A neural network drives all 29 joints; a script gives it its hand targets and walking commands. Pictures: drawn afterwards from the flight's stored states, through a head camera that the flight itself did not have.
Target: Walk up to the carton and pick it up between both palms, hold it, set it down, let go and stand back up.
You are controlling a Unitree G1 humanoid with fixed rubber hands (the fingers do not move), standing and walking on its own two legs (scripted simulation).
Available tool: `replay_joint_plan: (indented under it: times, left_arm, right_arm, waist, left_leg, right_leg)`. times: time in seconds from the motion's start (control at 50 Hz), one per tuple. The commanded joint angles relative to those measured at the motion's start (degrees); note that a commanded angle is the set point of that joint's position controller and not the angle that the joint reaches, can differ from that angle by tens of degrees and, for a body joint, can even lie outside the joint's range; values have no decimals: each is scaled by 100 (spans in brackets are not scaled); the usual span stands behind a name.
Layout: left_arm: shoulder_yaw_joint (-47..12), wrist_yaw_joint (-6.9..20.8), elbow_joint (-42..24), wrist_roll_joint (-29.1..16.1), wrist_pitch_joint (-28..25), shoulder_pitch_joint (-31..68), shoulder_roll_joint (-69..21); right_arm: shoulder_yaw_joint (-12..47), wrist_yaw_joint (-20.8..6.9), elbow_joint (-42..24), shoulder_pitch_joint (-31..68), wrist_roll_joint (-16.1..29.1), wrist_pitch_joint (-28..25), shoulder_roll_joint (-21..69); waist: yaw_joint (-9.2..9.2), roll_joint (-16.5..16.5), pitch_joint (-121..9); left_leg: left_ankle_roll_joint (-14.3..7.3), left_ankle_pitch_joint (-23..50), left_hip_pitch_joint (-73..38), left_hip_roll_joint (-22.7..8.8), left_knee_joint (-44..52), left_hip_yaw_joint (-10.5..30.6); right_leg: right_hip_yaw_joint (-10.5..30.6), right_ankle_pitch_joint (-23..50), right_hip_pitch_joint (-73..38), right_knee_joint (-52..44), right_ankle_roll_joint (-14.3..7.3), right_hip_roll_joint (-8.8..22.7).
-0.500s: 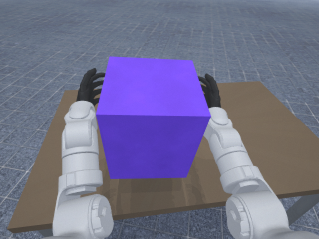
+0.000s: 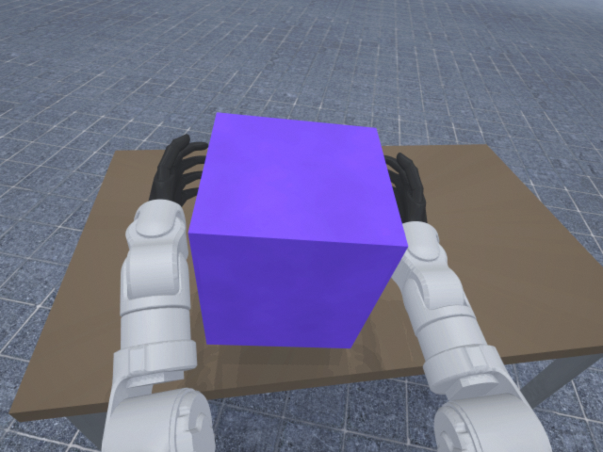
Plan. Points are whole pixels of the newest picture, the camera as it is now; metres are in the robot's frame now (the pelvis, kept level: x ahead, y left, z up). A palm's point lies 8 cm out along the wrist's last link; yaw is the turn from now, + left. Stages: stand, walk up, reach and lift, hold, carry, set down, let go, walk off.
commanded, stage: set down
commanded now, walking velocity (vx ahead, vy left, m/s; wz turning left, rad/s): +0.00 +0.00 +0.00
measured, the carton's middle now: (288, 239) +0.36 +0.01 +0.11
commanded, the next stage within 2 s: none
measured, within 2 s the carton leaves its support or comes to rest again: rests again in 1.88 s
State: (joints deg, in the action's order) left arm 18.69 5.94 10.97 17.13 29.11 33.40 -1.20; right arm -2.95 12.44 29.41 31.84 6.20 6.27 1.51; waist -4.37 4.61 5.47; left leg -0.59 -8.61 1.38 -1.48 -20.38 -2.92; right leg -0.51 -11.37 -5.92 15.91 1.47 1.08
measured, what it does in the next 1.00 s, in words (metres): stands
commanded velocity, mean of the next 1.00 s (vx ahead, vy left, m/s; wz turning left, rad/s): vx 0.00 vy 0.00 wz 0.00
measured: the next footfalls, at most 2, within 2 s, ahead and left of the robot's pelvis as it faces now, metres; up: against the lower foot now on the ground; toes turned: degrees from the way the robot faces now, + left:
none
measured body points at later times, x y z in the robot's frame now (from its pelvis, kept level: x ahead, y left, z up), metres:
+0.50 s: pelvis +0.03 +0.00 +0.00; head +0.02 +0.04 +0.45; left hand +0.43 +0.15 +0.13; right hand +0.39 -0.16 +0.12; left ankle +0.04 +0.11 -0.75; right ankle -0.01 -0.14 -0.75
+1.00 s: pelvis +0.02 +0.01 +0.00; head +0.01 +0.05 +0.45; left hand +0.42 +0.15 +0.11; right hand +0.36 -0.15 +0.10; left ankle +0.04 +0.11 -0.75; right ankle -0.01 -0.14 -0.75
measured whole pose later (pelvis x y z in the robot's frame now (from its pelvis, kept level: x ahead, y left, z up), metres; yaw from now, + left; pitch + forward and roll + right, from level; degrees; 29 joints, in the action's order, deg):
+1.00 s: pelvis +0.02 +0.01 +0.00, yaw +0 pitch -8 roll -1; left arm 18.9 9.7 28.6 17.1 17.2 35.2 0.6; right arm -10.0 13.7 32.4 25.1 -2.5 -0.9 7.3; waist -4.4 6.0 7.3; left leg -1.0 -9.8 2.3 -0.5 -20.4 -3.0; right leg -0.6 -12.2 -5.4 15.2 2.2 2.1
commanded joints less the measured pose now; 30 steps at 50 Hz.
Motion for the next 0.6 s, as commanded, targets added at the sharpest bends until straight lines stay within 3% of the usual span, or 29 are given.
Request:
replay_joint_plan:
  times: [0.0,0.1,0.12,0.2,0.24,0.3,0.34,0.4,0.5,0.58]
  left_arm:
    - [-2211,978,837,-330,-550,3949,-2414]
    - [-2417,903,1041,-349,-861,3853,-2631]
    - [-2393,880,1070,-335,-884,3729,-2655]
    - [-2535,855,957,-382,-929,3413,-2728]
    - [-2646,849,903,-441,-909,3239,-2772]
    - [-2624,864,723,-441,-905,2938,-2737]
    - [-2859,846,403,-551,-917,2827,-2889]
    - [-2829,850,291,-561,-913,2628,-2824]
    - [-3030,830,11,-664,-985,2650,-2835]
    - [-2782,879,326,-568,-1036,2570,-2698]
  right_arm:
    - [863,-781,-968,4436,-1004,-883,2496]
    - [795,-774,-631,4122,-1133,-1086,2617]
    - [876,-757,-706,3999,-1140,-1106,2614]
    - [1152,-661,-746,3778,-980,-1182,2599]
    - [1275,-611,-856,3686,-907,-1189,2587]
    - [1515,-541,-1092,3417,-792,-1190,2627]
    - [1793,-506,-1420,3415,-611,-1274,2751]
    - [1999,-456,-1803,3413,-512,-1326,2744]
    - [2283,-402,-2169,3363,-453,-1335,2846]
    - [2212,-393,-2186,3297,-569,-1273,2822]
  waist:
    - [-204,-267,-1796]
    - [-258,-570,-1966]
    - [-192,-586,-2031]
    - [-217,-612,-2128]
    - [-271,-620,-2236]
    - [-205,-552,-2374]
    - [-178,-684,-2677]
    - [-141,-542,-2876]
    - [-147,-644,-3135]
    - [-76,-464,-2874]
  left_leg:
    - [-38,-526,-841,303,699,-294]
    - [110,36,-945,293,572,-299]
    - [161,234,-998,293,521,-295]
    - [277,1033,-1190,298,336,-239]
    - [325,1422,-1292,315,204,-177]
    - [360,1960,-1417,345,78,-167]
    - [427,2443,-1532,349,-38,-146]
    - [435,2752,-1521,375,-132,-126]
    - [429,2887,-1335,419,-164,-115]
    - [339,2439,-1119,422,-33,-125]
  right_leg:
    - [-540,-295,737,-425,70,-212]
    - [-557,241,645,-400,23,-277]
    - [-561,361,560,-391,8,-305]
    - [-556,1144,394,-358,33,-361]
    - [-554,1628,342,-293,69,-373]
    - [-533,2214,148,-232,120,-371]
    - [-538,2618,70,-155,119,-392]
    - [-492,3169,-85,-79,168,-389]
    - [-436,3760,-250,53,218,-315]
    - [-405,3671,-282,49,263,-270]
